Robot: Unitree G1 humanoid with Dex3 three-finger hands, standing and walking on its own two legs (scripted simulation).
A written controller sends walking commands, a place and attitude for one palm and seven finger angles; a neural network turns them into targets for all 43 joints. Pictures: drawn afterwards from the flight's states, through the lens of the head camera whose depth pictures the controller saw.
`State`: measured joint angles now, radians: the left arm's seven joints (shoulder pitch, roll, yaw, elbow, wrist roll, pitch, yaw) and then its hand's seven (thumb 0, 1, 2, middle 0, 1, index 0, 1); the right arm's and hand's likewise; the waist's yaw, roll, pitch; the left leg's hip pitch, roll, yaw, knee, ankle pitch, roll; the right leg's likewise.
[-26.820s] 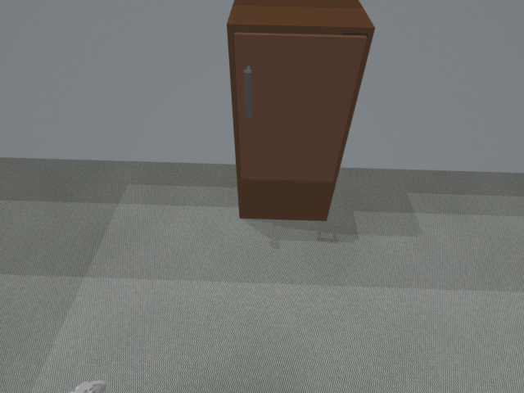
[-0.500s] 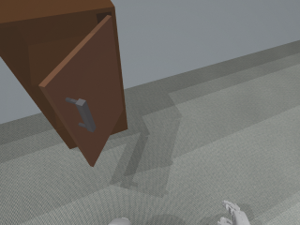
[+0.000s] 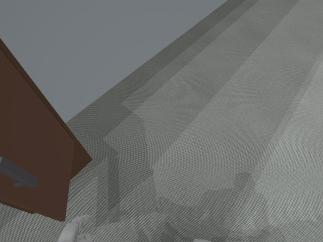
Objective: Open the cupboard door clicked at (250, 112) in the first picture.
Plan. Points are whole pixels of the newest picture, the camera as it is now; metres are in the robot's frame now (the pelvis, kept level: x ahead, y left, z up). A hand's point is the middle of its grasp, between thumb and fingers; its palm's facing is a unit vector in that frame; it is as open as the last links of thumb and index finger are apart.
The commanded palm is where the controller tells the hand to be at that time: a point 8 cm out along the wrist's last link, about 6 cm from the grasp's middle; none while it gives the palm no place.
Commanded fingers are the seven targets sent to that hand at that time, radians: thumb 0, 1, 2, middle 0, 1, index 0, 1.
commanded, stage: walk to a spot facing it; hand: left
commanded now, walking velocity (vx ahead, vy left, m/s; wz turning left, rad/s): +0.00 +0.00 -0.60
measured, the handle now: (9, 175) +0.28 +0.42 -0.03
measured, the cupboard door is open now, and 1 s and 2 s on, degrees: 48 48 48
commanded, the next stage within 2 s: turn to face it in 1.78 s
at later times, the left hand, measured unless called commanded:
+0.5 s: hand out of the picture +0.13 +0.21 -0.16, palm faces -0.19 -0.97 -0.16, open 7.4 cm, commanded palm none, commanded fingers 0.00 0.90 0.90 -0.20 -0.30 -0.20 -0.30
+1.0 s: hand (172, 145) +0.44 -0.02 -0.16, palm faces -0.54 -0.82 -0.21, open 7.4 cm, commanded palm none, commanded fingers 0.00 0.90 0.90 -0.20 -0.30 -0.20 -0.30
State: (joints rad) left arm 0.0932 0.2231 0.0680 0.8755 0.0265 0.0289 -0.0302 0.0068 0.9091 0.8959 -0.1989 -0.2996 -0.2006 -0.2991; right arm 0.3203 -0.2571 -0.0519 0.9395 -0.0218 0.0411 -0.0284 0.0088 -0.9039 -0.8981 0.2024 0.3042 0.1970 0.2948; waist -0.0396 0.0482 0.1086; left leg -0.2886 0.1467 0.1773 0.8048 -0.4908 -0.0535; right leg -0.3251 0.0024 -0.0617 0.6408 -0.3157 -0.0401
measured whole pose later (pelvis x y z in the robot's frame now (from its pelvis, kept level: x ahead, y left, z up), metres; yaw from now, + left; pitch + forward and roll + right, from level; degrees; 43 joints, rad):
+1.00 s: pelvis +0.25 -0.12 +0.00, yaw -33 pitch -1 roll +1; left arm 0.14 0.20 0.06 0.93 0.01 -0.03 -0.01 0.00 0.91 0.90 -0.20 -0.30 -0.20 -0.30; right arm 0.38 -0.15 -0.04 1.04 -0.01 0.00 -0.02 0.01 -0.91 -0.90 0.20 0.30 0.20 0.29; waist -0.04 -0.02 0.12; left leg -0.39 0.12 0.05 1.34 -0.35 -0.04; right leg -0.33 0.09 -0.13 0.64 -0.31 -0.15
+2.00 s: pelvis +0.64 -0.46 +0.00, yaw -50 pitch +1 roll +1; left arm 0.09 0.18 0.04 0.97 0.03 -0.06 -0.01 0.00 0.91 0.90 -0.20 -0.30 -0.20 -0.30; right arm 0.52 -0.09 0.00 1.16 0.00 -0.04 -0.04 0.01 -0.91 -0.90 0.20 0.30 0.20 0.29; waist -0.05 -0.01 0.09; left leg -0.09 0.04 0.18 0.87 -0.50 -0.01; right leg -0.42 0.03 -0.14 0.64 -0.28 -0.12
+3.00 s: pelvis +0.71 -0.64 +0.01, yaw -17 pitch +1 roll +2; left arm 0.14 0.18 0.04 0.86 0.02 0.01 0.02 0.01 0.91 0.90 -0.20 -0.30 -0.20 -0.30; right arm 0.18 -0.27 -0.10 0.94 -0.02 0.07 0.00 0.01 -0.91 -0.90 0.20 0.30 0.20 0.29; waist -0.03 0.06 0.08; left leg -0.52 -0.04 -0.06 1.00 -0.48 -0.05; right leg -0.29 -0.05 -0.07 0.62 -0.35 -0.02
